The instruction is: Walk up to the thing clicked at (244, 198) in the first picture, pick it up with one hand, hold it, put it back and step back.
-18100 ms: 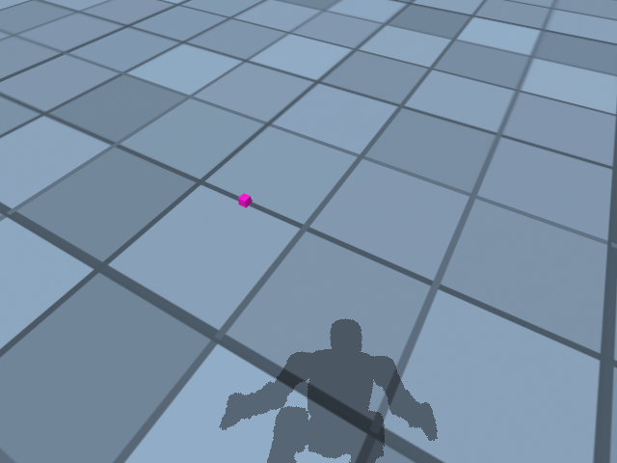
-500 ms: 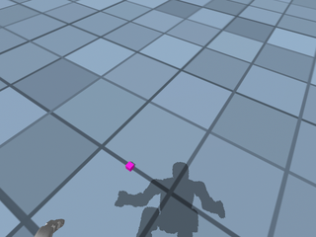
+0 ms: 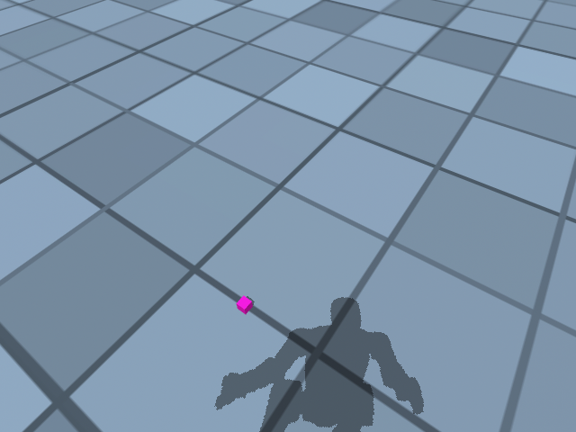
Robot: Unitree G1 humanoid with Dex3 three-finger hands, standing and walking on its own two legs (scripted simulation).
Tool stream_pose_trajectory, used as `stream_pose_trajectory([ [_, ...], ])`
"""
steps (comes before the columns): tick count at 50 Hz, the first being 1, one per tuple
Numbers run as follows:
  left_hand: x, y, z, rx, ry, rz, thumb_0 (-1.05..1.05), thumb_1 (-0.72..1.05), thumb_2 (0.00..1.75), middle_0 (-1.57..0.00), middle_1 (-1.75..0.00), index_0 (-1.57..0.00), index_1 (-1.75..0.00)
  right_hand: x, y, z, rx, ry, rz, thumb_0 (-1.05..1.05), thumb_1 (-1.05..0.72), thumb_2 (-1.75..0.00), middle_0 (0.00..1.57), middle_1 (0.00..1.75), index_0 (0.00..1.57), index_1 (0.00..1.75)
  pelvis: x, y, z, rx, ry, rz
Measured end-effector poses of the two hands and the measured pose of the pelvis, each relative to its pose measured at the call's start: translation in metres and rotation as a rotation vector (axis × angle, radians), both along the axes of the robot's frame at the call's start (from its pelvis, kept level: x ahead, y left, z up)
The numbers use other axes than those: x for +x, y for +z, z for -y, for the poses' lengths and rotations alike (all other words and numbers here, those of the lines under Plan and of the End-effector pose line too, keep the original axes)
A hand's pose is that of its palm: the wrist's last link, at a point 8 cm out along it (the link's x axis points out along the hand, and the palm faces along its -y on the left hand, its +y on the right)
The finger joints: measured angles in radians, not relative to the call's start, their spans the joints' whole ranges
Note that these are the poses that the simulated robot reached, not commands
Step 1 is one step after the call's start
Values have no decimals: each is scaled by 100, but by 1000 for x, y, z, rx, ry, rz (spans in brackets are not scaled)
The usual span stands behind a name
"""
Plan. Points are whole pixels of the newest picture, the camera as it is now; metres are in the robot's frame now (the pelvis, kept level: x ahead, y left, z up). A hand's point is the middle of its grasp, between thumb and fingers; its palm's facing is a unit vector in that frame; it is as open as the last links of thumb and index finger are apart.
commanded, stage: stand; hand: left
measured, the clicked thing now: (244, 305) +0.68 +0.21 -0.76
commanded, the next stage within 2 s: walk up in 0.54 s
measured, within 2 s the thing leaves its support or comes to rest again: neither
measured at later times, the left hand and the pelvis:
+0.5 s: hand out of the picture +0.10 +0.25 -0.15, palm faces -0.04 -0.94 -0.34, open 7.3 cm; pelvis +0.01 +0.00 +0.00, yaw +0 degrees
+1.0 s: hand out of the picture +0.15 +0.30 -0.17, palm faces -0.01 -0.95 -0.32, open 7.4 cm; pelvis +0.11 +0.02 -0.01, yaw +1 degrees
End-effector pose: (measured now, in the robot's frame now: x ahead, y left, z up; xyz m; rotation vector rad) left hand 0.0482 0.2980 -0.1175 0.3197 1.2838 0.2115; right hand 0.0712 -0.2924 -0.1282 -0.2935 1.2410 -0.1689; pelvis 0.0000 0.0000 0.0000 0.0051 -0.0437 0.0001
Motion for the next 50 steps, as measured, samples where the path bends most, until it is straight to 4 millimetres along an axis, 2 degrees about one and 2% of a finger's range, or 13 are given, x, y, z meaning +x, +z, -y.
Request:
stream_pose_trajectory([
  [14,37,3,7,-8,-43,79,1,91,90,-20,-30,-20,-30,-11,3,10,-18,-21,-10,0,-91,-90,21,30,20,30,3,0,4,-5,-5,-5],
  [25,43,2,4,-8,-43,62,1,91,90,-20,-30,-20,-30,-12,2,7,-20,-19,-33,0,-91,-90,21,30,20,30,9,0,2,-4,-8,-11],
  [29,43,3,2,-16,-33,68,1,91,90,-20,-30,-20,-30,-7,2,6,-16,-10,-16,0,-91,-90,21,30,20,30,12,-1,1,-5,-5,-11],
  [32,40,2,-5,-21,-13,88,1,91,90,-20,-30,-21,-30,-1,5,9,-27,4,2,0,-91,-90,21,30,20,30,22,-3,-1,-12,1,-14],
  [36,32,-3,-22,-15,32,96,0,91,90,-20,-30,-21,-30,13,9,12,-71,35,-7,0,-91,-90,21,30,20,30,34,-8,-9,-20,32,-5],
  [41,23,-17,-47,-21,55,6,1,91,90,-20,-30,-20,-30,39,20,3,-117,45,56,1,-91,-90,21,30,20,30,55,-14,-26,-5,16,3],
  [44,37,-17,-51,-24,44,-32,1,91,90,-20,-30,-20,-30,42,30,0,-129,18,64,0,-91,-90,21,30,20,30,72,-9,-28,-12,35,-1],
  [50,93,-14,-48,-34,6,31,1,91,90,-20,-30,-20,-30,51,37,3,-143,-2,8,0,-91,-90,21,30,20,30,106,-6,-24,-5,24,22],
])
